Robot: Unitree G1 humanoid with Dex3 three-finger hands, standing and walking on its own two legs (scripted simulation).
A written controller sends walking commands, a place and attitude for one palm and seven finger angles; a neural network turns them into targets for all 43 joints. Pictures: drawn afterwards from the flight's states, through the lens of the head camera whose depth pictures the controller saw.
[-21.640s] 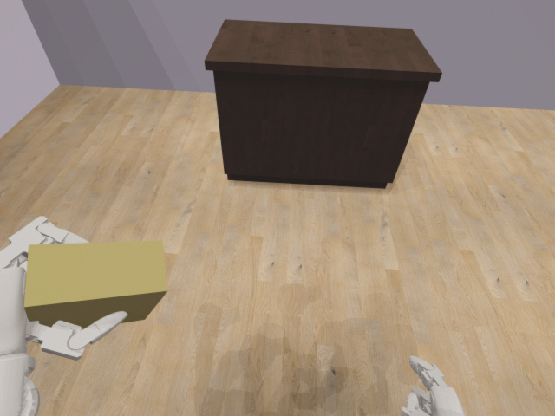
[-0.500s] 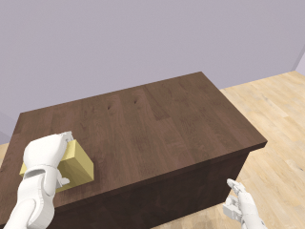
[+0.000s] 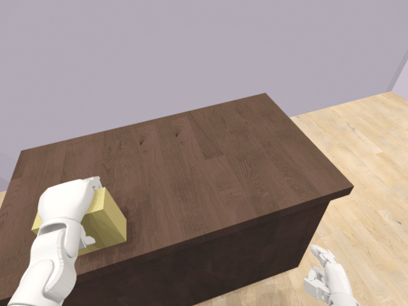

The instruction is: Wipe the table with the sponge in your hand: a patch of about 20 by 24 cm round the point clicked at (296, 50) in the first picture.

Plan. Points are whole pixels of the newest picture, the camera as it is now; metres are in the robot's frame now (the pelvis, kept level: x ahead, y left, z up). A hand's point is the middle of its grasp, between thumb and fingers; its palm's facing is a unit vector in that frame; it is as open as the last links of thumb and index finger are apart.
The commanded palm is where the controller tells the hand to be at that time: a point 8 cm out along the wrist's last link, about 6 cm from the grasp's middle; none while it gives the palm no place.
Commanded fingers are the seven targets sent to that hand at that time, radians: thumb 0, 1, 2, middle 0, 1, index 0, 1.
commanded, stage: move the sponge above the wiping area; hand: left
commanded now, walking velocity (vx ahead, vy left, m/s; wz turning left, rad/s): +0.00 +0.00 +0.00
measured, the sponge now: (89, 229) +0.23 +0.30 +0.02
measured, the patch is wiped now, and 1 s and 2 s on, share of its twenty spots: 0.00 0.00 0.00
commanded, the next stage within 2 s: lower the sponge onto the table in 1.06 s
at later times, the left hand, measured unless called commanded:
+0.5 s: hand (84, 215) +0.24 +0.30 +0.05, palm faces -0.02 -0.07 -1.00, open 9.9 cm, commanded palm +0.22 +0.30 +0.12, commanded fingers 0.00 0.10 1.30 -1.20 -1.60 -1.20 -1.60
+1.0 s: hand (82, 215) +0.24 +0.30 +0.06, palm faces +0.00 -0.07 -1.00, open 9.9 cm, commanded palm +0.22 +0.30 +0.12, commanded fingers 0.00 0.10 1.30 -1.20 -1.60 -1.20 -1.60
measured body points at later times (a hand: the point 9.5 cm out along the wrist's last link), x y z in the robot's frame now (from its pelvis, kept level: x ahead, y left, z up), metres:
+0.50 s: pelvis +0.00 +0.00 +0.00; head +0.00 -0.03 +0.45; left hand +0.24 +0.30 +0.11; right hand +0.23 -0.21 -0.10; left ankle +0.03 +0.15 -0.74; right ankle -0.01 -0.12 -0.74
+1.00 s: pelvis +0.00 +0.00 +0.00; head -0.01 -0.03 +0.45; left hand +0.24 +0.30 +0.11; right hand +0.23 -0.21 -0.10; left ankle +0.03 +0.15 -0.74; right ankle -0.01 -0.12 -0.74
